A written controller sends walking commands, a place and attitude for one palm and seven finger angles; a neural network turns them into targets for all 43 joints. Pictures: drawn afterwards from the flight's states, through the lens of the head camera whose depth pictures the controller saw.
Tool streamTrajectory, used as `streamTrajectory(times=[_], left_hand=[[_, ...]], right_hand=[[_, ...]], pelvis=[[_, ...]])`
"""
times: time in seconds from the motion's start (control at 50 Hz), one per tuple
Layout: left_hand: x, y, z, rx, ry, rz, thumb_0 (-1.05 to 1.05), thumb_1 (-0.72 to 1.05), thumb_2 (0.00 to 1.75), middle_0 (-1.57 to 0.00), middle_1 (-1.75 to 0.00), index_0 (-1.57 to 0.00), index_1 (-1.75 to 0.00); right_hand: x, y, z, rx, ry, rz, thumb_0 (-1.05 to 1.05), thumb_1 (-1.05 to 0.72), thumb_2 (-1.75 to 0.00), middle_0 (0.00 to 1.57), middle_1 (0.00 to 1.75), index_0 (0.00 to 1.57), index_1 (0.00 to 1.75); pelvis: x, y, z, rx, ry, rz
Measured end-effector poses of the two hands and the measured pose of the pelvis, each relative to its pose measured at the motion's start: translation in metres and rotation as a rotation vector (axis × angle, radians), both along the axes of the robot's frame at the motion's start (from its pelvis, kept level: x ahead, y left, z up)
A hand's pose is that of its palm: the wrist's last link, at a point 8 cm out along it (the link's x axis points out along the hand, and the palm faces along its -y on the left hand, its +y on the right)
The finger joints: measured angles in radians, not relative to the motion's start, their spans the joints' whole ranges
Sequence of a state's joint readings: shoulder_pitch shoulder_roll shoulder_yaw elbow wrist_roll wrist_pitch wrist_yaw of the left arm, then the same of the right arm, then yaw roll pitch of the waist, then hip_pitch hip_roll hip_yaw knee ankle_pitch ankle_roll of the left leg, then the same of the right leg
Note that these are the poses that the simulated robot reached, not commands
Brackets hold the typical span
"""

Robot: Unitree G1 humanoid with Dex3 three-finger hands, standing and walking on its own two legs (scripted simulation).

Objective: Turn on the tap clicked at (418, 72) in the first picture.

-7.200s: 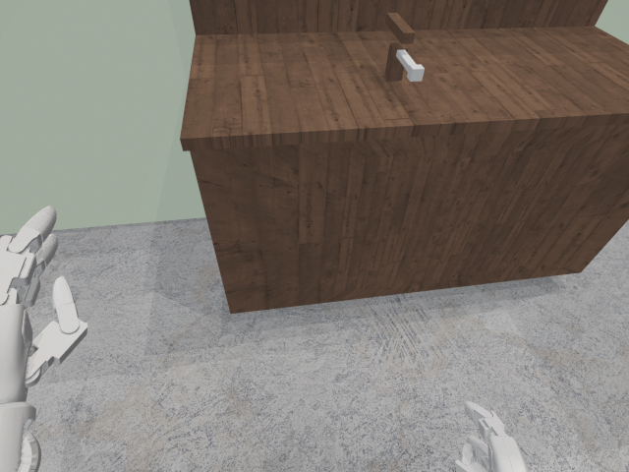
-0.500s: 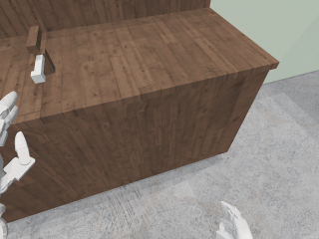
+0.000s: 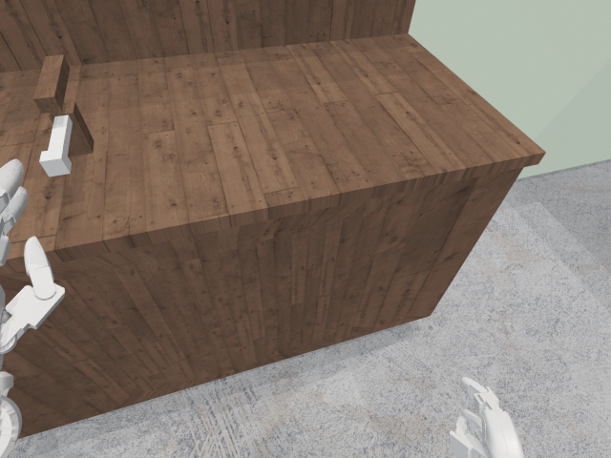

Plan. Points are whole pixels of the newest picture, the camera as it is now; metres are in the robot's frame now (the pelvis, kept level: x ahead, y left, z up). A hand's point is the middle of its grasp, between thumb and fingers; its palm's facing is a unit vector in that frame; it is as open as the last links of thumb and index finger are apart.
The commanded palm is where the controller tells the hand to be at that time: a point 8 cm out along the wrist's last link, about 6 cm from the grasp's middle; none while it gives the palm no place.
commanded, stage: take the last steps up to it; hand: left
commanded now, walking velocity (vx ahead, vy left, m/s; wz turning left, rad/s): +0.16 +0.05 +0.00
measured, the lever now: (56, 162) +0.47 +0.39 +0.12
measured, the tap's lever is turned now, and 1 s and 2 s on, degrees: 0 0 0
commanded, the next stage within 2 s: come to a stop and stand still in 0.12 s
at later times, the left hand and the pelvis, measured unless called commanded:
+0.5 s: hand (85, 278) +0.24 +0.23 +0.17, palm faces +0.37 -0.83 -0.42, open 7.4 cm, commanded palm +0.19 +0.28 +0.19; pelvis +0.03 +0.00 +0.00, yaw +0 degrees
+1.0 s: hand (62, 301) +0.22 +0.24 +0.17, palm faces +0.39 -0.84 -0.37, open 7.4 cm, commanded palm +0.17 +0.28 +0.19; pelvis +0.00 +0.00 +0.01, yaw -1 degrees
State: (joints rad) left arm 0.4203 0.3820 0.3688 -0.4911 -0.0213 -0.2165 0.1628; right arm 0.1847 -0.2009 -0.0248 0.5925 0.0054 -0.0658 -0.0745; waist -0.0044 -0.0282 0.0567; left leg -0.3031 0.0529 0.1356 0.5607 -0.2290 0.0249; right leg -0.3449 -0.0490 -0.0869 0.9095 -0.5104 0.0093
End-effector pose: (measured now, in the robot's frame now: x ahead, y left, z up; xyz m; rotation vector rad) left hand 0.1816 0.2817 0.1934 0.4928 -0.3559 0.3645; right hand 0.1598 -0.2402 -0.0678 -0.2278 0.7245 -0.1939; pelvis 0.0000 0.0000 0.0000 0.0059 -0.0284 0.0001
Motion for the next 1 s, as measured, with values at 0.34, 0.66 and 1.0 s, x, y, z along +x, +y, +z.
streamTrajectory(times=[0.34,0.66,1.0], left_hand=[[0.015,-0.027,0.000,-0.015,0.099,0.046,0.01,0.89,0.90,-0.21,-0.30,-0.21,-0.30],[0.019,-0.003,-0.003,0.002,0.059,-0.010,0.01,0.89,0.90,-0.21,-0.30,-0.21,-0.30],[-0.001,0.002,-0.014,-0.073,0.092,0.012,0.01,0.89,0.90,-0.21,-0.30,-0.21,-0.30]], right_hand=[[0.013,0.002,-0.025,0.088,0.126,0.076,0.01,-0.91,-0.89,0.20,0.30,0.20,0.30],[0.031,0.018,0.003,0.034,-0.012,0.076,0.01,-0.91,-0.90,0.19,0.30,0.20,0.30],[-0.016,0.020,-0.008,0.029,0.073,0.046,0.01,-0.91,-0.90,0.20,0.30,0.20,0.30]], pelvis=[[0.024,-0.020,0.009,0.026,0.010,0.013],[0.020,-0.001,0.004,-0.009,0.013,-0.009],[0.004,0.003,0.006,-0.025,0.004,-0.011]])
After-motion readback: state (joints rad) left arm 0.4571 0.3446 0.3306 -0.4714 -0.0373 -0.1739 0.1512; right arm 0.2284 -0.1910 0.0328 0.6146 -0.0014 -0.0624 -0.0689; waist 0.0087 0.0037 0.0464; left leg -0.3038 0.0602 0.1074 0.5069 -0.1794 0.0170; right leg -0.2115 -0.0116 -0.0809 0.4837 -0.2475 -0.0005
